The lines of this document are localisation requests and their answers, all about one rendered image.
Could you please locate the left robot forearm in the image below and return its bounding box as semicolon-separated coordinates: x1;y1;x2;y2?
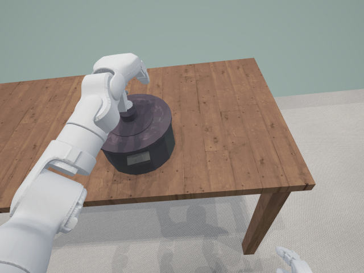
10;66;126;217

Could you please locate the pot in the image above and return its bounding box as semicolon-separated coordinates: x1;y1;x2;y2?
103;124;175;175

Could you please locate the robot right hand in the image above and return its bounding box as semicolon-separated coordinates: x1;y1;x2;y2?
276;246;313;273

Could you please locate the table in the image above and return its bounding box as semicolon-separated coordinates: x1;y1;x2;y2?
0;58;316;255

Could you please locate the knob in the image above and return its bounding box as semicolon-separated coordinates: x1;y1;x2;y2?
119;106;138;122

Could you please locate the robot left hand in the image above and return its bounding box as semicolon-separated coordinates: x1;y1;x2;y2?
93;53;150;112

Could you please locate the lid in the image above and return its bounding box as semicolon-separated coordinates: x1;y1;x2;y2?
101;94;172;155

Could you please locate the left robot upper arm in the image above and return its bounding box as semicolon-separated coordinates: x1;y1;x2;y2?
0;169;87;273

